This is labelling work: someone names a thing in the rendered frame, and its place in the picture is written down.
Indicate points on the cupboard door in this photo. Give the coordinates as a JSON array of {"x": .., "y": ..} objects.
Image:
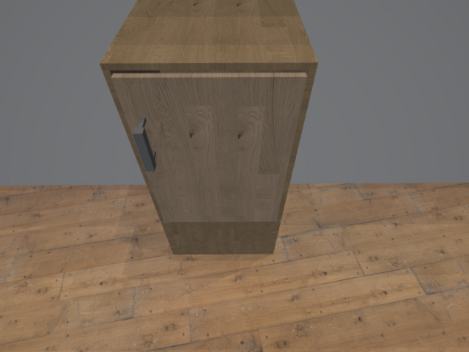
[{"x": 223, "y": 141}]

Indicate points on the handle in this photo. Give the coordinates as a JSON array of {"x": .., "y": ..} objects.
[{"x": 142, "y": 143}]

